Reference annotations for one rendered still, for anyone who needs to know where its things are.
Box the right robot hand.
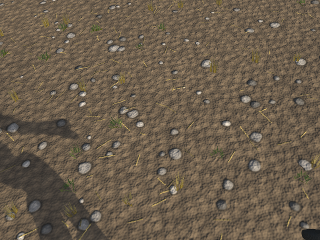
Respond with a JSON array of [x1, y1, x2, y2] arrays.
[[301, 229, 320, 240]]

